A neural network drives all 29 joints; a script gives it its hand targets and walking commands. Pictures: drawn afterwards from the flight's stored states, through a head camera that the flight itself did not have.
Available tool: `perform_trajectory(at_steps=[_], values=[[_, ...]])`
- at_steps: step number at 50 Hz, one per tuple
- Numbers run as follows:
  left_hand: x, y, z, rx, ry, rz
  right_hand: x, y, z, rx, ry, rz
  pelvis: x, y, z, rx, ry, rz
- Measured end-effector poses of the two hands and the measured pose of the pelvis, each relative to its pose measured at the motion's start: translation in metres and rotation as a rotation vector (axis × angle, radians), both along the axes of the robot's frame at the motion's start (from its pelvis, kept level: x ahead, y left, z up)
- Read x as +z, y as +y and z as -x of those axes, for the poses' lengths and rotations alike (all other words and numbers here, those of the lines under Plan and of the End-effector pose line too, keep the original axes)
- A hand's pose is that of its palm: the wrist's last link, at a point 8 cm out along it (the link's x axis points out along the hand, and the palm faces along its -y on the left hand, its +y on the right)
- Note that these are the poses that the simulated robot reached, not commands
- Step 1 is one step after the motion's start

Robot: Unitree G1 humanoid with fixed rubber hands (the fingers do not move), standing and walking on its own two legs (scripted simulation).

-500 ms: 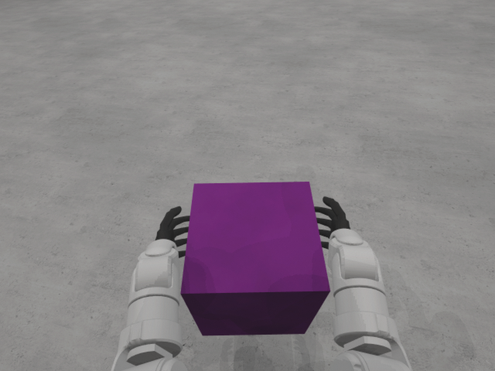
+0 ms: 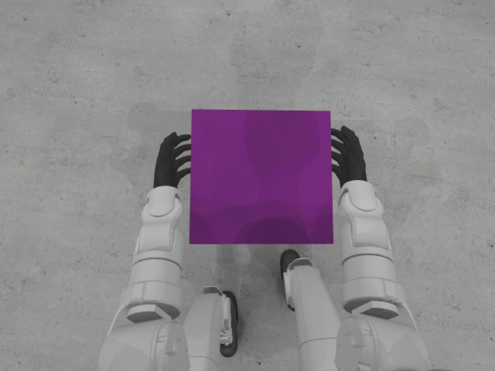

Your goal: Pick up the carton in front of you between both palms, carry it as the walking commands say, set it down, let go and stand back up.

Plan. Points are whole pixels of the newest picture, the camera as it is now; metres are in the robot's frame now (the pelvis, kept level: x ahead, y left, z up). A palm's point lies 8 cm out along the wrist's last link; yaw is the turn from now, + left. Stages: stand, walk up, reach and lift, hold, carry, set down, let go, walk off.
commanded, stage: set down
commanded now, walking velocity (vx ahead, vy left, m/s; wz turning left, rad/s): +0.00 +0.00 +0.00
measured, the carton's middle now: (256, 184) +0.39 -0.05 -0.16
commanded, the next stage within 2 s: none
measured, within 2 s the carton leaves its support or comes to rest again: neither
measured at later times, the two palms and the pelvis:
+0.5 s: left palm (193, 170) +0.45 +0.08 -0.22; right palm (335, 178) +0.39 -0.21 -0.22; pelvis -0.03 -0.01 -0.13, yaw +1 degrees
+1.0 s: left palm (210, 170) +0.49 +0.06 -0.37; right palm (322, 189) +0.40 -0.22 -0.37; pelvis -0.05 +0.00 -0.24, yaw +2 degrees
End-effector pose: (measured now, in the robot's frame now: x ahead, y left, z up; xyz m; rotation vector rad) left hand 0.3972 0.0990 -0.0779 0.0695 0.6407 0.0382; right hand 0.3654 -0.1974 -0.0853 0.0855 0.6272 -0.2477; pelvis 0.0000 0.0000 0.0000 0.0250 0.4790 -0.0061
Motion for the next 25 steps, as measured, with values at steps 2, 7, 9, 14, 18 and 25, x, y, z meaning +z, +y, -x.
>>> perform_trajectory(at_steps=[2,7,9,14,18,25], values=[[-0.010,-0.001,-0.005,0.001,-0.013,0.014,-0.009,0.000,-0.004,-0.010,-0.014,-0.002,-0.011,0.001,0.002,0.005,0.045,-0.001],[-0.032,-0.004,-0.018,-0.009,-0.017,0.030,-0.029,-0.004,-0.012,-0.033,-0.020,-0.008,-0.037,0.002,0.007,0.010,0.124,0.003],[-0.042,-0.006,-0.023,-0.017,-0.009,0.030,-0.038,-0.006,-0.015,-0.044,-0.014,-0.010,-0.047,0.001,0.009,0.009,0.148,0.003],[-0.069,-0.013,-0.034,-0.041,0.010,0.023,-0.064,-0.011,-0.019,-0.066,0.006,-0.013,-0.073,0.000,0.014,0.006,0.208,-0.001],[-0.093,-0.016,-0.042,-0.059,0.018,0.013,-0.090,-0.013,-0.023,-0.078,0.014,-0.013,-0.095,-0.003,0.018,0.005,0.255,-0.007],[-0.138,-0.018,-0.057,-0.096,0.028,-0.003,-0.138,-0.014,-0.027,-0.100,0.025,-0.018,-0.134,-0.006,0.027,0.009,0.311,-0.015]])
